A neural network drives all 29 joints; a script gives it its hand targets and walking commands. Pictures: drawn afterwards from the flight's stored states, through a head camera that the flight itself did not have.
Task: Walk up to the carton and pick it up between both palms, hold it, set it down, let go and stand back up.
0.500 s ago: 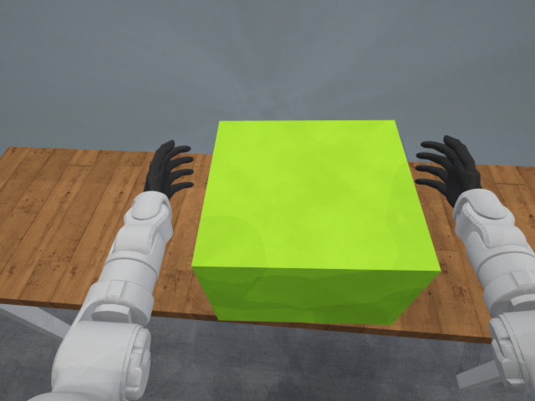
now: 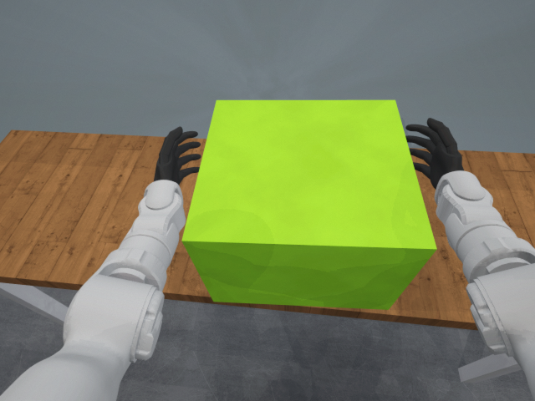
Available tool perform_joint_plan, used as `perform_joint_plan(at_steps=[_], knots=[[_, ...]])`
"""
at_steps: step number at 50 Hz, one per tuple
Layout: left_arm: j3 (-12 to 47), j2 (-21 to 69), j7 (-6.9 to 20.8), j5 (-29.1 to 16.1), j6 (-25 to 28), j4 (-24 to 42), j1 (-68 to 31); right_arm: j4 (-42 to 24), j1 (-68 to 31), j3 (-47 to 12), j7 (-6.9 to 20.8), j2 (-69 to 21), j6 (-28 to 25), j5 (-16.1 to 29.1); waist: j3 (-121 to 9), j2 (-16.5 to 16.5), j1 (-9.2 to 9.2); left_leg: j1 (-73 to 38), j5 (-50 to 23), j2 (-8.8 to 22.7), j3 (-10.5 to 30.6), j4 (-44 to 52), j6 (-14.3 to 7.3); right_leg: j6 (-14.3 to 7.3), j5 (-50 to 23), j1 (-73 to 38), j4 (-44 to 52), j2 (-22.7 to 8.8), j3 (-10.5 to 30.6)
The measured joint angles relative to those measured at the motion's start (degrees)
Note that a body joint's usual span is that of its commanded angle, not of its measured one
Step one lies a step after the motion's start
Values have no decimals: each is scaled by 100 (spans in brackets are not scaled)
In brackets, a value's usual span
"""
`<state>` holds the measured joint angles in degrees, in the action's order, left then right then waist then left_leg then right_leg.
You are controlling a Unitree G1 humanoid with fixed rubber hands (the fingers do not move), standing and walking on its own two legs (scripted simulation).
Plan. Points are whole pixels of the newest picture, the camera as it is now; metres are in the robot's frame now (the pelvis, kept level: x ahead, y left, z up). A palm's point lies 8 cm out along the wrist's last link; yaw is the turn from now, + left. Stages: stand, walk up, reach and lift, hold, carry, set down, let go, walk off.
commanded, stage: reach and lift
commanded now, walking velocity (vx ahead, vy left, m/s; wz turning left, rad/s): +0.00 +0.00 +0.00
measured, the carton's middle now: (301, 204) +0.43 +0.01 +0.03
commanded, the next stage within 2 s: none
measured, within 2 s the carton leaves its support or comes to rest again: neither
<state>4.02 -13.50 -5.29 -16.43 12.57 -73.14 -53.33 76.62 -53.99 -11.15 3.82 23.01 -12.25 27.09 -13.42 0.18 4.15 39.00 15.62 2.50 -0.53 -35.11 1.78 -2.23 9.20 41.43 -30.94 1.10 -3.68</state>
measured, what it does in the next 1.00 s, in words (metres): stands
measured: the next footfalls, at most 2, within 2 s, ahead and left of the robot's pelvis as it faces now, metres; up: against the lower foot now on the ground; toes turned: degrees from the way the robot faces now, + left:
none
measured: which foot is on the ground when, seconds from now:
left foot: down 0.00-1.00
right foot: down 0.00-1.00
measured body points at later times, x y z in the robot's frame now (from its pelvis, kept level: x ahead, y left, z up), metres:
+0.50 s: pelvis +0.00 -0.01 +0.00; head +0.07 +0.00 +0.45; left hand +0.44 +0.20 +0.07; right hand +0.47 -0.19 +0.08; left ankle +0.00 +0.13 -0.72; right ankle +0.04 -0.10 -0.72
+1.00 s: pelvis +0.01 +0.00 +0.00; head +0.07 -0.02 +0.44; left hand +0.44 +0.19 +0.07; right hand +0.47 -0.19 +0.08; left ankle +0.00 +0.13 -0.72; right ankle +0.04 -0.10 -0.72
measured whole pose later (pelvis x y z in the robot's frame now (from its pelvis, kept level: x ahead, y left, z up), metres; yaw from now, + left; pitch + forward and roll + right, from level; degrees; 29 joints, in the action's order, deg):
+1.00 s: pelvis +0.01 +0.00 +0.00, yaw +0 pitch +21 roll +0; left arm -1.6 -9.7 -6.0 -13.6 17.4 -75.2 -51.0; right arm 75.7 -54.7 -6.6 0.8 19.1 -11.6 19.8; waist -14.3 -1.9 3.6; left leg 39.5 15.7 2.3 -0.3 -34.7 1.6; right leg -2.2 9.8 42.2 -31.3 0.9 -3.8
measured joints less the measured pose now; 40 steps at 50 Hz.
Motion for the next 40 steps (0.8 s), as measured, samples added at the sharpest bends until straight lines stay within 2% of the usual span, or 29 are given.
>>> perform_joint_plan(at_steps=[5, 11, 14, 21, 36, 40], knots=[[-133, 206, -46, 3, 37, -167, -73, 83, -186, 145, -83, -150, 41, -263, -37, -59, 81, 115, -14, 13, 1, -28, 7, -29, 13, 147, -87, 11, -2], [-342, 181, -25, 92, 283, -355, -122, 118, -279, 258, -395, -339, -51, -373, 20, -48, 20, 134, -34, -4, 51, -21, 42, -62, 85, 204, -205, -11, -50], [-359, 152, 10, 93, 360, -395, -91, 83, -234, 239, -468, -395, -94, -353, 17, -45, -22, 114, -37, -1, 82, -2, 64, -79, 98, 178, -195, -9, -81], [-449, 83, 195, 268, 514, -537, -42, -199, 11, 288, -733, -587, -98, -485, 34, 49, -293, -6, -77, -60, 158, 107, 63, -68, 130, 50, -154, -69, -152], [-381, 254, -34, 309, 503, -453, 97, -195, 160, 343, -511, -490, -86, -480, -18, -8, -178, -101, 15, -25, -3, 79, -19, 17, 56, -70, 4, -20, 9], [-319, 373, -201, 272, 413, -181, 218, -108, 74, 304, -310, -360, -22, -474, -79, -104, -62, -27, 40, -2, -26, 34, -8, 5, 37, -17, 28, 4, 32]])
